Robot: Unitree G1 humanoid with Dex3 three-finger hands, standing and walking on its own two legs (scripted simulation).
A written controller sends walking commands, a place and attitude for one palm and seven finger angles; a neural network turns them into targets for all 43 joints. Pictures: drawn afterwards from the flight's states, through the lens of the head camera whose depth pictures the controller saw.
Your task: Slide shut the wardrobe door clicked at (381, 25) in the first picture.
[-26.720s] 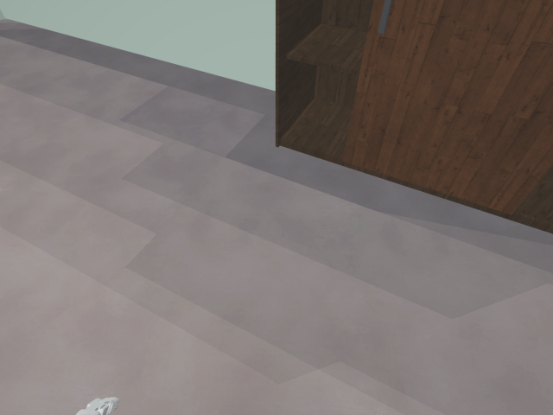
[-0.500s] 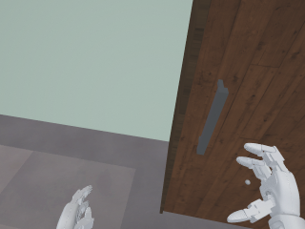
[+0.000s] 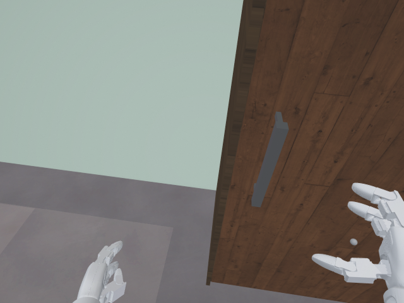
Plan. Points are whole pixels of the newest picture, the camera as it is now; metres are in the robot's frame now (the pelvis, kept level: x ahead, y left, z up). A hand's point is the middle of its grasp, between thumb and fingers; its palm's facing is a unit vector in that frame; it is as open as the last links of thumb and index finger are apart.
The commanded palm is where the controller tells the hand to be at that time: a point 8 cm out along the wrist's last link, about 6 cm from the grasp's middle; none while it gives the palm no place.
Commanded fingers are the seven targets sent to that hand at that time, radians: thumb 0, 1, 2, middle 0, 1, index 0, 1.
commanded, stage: draw the hand back to the body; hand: right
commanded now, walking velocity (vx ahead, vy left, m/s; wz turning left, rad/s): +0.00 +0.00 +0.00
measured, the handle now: (266, 163) +0.39 -0.14 +0.10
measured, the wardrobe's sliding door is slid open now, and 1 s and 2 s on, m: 0.00 0.00 0.00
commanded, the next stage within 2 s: step back with the hand held close in 0.80 s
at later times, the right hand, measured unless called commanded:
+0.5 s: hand (394, 220) +0.20 -0.28 +0.17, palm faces +0.44 +0.83 -0.34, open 8.1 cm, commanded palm +0.15 -0.31 +0.18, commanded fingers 0.00 -0.90 -0.90 0.20 0.30 0.20 0.30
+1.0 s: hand (401, 219) +0.20 -0.28 +0.18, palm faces +0.46 +0.82 -0.35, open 7.4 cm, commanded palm +0.15 -0.31 +0.19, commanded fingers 0.00 -0.90 -0.90 0.20 0.30 0.20 0.30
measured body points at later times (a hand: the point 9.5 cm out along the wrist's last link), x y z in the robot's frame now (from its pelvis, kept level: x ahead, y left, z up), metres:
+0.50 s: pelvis +0.01 -0.01 +0.01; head -0.03 +0.00 +0.46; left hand +0.19 +0.21 -0.07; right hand +0.17 -0.32 +0.19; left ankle -0.01 +0.10 -0.73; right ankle +0.01 -0.10 -0.73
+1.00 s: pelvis +0.00 -0.01 +0.01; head -0.02 -0.01 +0.46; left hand +0.19 +0.20 -0.07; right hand +0.17 -0.32 +0.20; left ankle -0.01 +0.10 -0.73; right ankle +0.01 -0.10 -0.73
